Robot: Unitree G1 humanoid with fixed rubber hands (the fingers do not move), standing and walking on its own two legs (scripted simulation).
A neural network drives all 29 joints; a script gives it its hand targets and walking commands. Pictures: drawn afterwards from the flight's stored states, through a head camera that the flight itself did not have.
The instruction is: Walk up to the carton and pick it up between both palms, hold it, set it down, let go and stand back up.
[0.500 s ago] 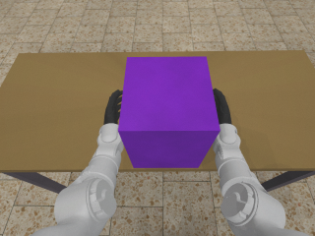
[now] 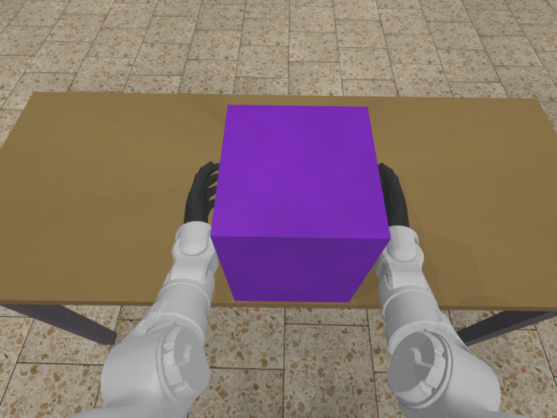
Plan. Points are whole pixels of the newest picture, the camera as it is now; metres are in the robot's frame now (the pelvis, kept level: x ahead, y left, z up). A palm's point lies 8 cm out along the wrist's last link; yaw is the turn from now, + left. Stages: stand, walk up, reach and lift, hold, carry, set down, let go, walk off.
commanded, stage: reach and lift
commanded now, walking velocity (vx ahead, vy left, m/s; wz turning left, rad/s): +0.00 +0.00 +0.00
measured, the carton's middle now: (294, 213) +0.43 +0.00 +0.00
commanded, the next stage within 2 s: none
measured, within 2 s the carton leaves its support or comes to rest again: leaves its support in 1.68 s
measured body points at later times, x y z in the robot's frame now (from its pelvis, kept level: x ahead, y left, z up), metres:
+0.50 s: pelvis +0.00 +0.00 +0.00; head +0.11 +0.01 +0.44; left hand +0.43 +0.14 +0.01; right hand +0.43 -0.15 +0.02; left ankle -0.02 +0.13 -0.74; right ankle -0.02 -0.11 -0.74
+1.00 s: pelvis -0.01 -0.01 +0.00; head +0.09 +0.00 +0.44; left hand +0.42 +0.15 +0.01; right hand +0.42 -0.15 +0.02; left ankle -0.02 +0.13 -0.74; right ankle -0.02 -0.11 -0.74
